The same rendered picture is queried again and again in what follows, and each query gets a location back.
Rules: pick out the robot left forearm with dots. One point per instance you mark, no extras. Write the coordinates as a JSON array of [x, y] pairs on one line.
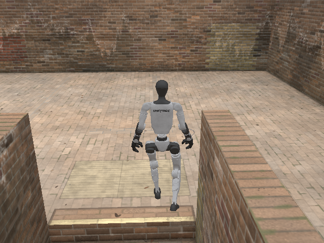
[[137, 134]]

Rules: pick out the robot left upper arm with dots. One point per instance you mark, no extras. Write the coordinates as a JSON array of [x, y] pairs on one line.
[[143, 115]]

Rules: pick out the robot right upper arm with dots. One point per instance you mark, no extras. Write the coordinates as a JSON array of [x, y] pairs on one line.
[[180, 115]]

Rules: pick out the left robot hand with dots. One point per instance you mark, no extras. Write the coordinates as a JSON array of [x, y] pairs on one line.
[[134, 145]]

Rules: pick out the robot right thigh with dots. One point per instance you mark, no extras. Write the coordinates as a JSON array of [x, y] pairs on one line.
[[174, 149]]

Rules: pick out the humanoid robot torso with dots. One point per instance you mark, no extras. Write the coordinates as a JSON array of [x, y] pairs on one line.
[[161, 122]]

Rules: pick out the right robot hand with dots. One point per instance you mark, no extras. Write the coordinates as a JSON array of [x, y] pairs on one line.
[[188, 142]]

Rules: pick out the robot right forearm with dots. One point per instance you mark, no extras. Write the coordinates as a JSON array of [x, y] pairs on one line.
[[187, 133]]

